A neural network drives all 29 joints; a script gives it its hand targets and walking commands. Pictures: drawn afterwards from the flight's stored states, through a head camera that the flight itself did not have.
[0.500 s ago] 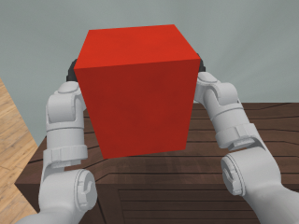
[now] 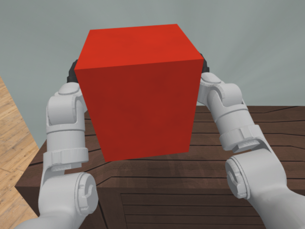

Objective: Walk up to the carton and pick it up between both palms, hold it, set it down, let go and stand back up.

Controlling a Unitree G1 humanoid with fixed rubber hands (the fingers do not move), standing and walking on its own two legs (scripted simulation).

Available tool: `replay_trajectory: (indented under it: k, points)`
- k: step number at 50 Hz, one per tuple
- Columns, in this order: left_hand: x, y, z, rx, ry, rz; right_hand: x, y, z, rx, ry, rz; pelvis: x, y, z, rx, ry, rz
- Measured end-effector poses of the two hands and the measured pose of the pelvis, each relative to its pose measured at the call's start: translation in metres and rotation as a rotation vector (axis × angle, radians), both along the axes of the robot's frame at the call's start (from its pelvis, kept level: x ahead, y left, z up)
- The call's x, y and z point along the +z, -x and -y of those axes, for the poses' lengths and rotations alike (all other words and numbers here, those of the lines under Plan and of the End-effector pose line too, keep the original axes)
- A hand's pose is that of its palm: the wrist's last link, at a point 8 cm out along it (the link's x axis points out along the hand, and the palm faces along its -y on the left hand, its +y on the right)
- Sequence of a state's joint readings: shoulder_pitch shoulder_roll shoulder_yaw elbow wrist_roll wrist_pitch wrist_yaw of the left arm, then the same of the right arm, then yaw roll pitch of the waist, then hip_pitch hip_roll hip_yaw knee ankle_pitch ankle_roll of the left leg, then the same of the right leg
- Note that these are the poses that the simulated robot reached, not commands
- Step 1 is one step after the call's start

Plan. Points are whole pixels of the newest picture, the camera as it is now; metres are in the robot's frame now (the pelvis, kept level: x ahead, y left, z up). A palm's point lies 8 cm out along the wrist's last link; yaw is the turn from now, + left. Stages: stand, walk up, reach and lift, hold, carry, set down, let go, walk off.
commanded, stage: hold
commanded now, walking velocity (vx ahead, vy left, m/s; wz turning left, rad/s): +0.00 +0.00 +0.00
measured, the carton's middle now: (141, 93) +0.36 +0.00 +0.25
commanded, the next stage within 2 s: none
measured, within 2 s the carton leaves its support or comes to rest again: neither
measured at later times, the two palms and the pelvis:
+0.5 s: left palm (78, 87) +0.37 +0.15 +0.27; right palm (202, 80) +0.37 -0.15 +0.28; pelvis +0.00 +0.00 +0.00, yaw -1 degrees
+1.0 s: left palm (78, 90) +0.37 +0.15 +0.27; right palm (201, 82) +0.37 -0.15 +0.27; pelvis +0.00 +0.00 +0.00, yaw +0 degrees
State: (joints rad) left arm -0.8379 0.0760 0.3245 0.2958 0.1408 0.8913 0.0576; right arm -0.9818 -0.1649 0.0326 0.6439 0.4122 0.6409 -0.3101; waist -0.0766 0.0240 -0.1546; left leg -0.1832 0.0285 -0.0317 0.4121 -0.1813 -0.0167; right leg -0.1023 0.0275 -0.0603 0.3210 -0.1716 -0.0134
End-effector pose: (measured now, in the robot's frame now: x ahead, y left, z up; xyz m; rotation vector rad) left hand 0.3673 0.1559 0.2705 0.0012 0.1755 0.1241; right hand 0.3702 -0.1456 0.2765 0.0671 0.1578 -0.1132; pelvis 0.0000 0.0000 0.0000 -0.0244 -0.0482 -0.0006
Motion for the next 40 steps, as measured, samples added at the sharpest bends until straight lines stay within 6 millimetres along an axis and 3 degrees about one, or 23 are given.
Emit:
replay_trajectory:
  k: [40]
  points:
    - [-0.0035,-0.0056,0.0049,-0.008,-0.007,-0.018,-0.0069,-0.0025,0.0049,-0.010,-0.009,-0.024,0.0000,-0.0016,0.0000,-0.003,-0.001,-0.006]
